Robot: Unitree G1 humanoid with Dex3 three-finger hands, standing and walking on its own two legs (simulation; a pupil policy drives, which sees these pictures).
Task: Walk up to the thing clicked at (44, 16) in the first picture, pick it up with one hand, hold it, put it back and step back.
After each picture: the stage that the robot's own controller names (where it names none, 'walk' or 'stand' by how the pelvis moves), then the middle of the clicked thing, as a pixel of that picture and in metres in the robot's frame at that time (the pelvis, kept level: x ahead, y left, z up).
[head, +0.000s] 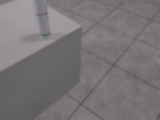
stand; (42, 18) +0.84 +0.23 +0.00
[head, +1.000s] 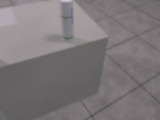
rise first; (67, 21) +0.81 +0.13 +0.01
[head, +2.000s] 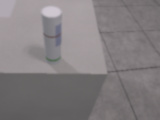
rise first; (52, 39) +0.54 +0.17 +0.03
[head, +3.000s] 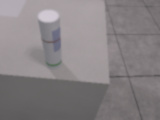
stand; (51, 43) +0.52 +0.13 +0.03
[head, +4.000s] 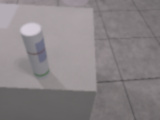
stand; (37, 54) +0.50 +0.18 +0.01
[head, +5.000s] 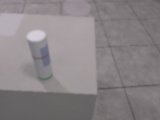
stand; (41, 59) +0.51 +0.19 +0.00
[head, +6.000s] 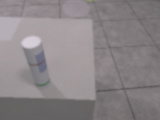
stand; (38, 65) +0.49 +0.19 -0.01
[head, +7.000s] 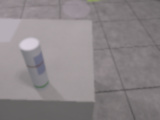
stand; (36, 67) +0.48 +0.20 -0.01
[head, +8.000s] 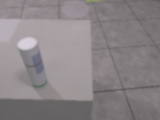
stand; (34, 66) +0.48 +0.21 -0.01
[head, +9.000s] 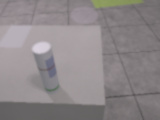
rise first; (47, 70) +0.47 +0.18 +0.00
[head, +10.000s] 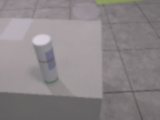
go down; (47, 62) +0.50 +0.19 +0.00
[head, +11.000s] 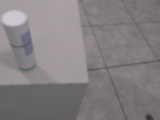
go down; (22, 46) +0.50 +0.17 +0.03
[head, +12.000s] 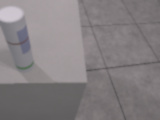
go down; (19, 44) +0.50 +0.18 +0.04
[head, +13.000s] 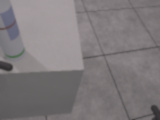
close in; (6, 30) +0.51 +0.19 +0.08
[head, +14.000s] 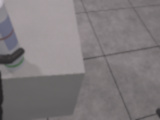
lift; (4, 39) +0.48 +0.19 +0.08
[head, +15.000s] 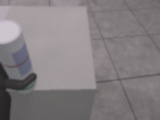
lift; (17, 63) +0.37 +0.18 +0.14
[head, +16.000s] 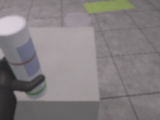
hold; (25, 64) +0.33 +0.16 +0.20
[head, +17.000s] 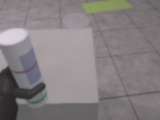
hold; (27, 73) +0.33 +0.16 +0.16
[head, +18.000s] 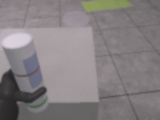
crouch; (29, 77) +0.32 +0.16 +0.15
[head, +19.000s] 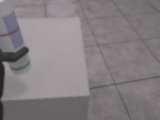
crouch; (10, 39) +0.44 +0.20 +0.18
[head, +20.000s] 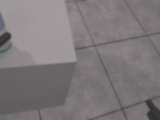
lower; out of the picture +0.52 +0.19 +0.09
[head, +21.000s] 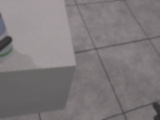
lower; out of the picture +0.51 +0.19 +0.09
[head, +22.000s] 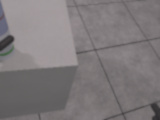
lower; out of the picture +0.52 +0.18 +0.09
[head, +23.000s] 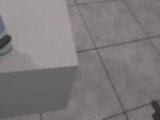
lower; out of the picture +0.51 +0.19 +0.09
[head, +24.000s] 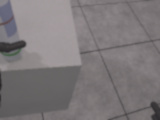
open; (2, 26) +0.51 +0.17 +0.09
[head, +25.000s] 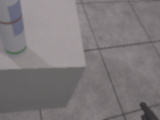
sink last; (9, 23) +0.50 +0.16 +0.08
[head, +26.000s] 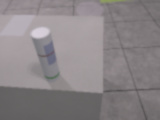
sink last; (47, 57) +0.50 +0.19 +0.04
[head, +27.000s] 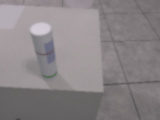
stand; (45, 55) +0.49 +0.16 +0.03
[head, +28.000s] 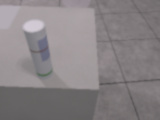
stand; (40, 53) +0.49 +0.17 +0.05
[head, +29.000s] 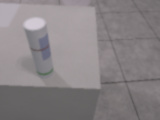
stand; (41, 51) +0.49 +0.17 +0.06
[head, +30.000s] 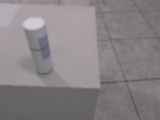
stand; (40, 51) +0.49 +0.17 +0.06
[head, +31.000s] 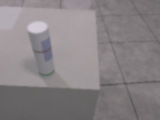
stand; (43, 53) +0.50 +0.17 +0.04
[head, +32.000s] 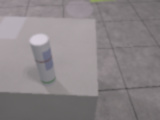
walk; (44, 62) +0.50 +0.17 -0.01
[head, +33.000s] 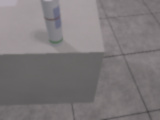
walk; (53, 22) +0.65 +0.15 +0.01
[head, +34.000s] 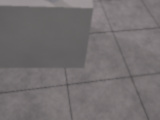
walk; out of the picture +0.96 +0.17 +0.03
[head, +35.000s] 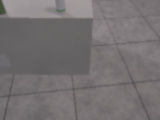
stand; out of the picture +1.11 +0.18 +0.01
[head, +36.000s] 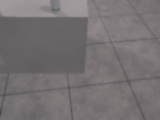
stand; out of the picture +1.11 +0.19 -0.01
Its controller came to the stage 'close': yes
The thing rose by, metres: 0.19
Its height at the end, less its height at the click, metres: +0.00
